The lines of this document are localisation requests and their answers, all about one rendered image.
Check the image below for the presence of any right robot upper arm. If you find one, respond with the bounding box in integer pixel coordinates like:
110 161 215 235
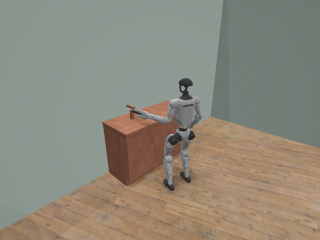
192 96 202 119

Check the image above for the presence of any robot left forearm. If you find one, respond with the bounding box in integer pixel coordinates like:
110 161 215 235
148 114 168 124

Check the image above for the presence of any robot right forearm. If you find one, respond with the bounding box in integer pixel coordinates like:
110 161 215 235
190 118 201 126

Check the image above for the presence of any robot left shin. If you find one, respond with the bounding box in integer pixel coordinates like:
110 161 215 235
163 156 173 185

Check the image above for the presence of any robot right shin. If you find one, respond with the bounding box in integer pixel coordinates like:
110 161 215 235
181 150 190 177

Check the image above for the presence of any counter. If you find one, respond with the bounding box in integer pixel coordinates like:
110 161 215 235
102 100 182 186

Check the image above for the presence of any left robot hand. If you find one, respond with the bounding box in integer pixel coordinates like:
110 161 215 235
137 109 149 120

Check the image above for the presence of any left robot upper arm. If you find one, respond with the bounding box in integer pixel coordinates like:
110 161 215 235
166 99 179 124

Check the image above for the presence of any robot shin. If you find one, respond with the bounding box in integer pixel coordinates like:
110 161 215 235
181 150 190 177
163 156 173 185

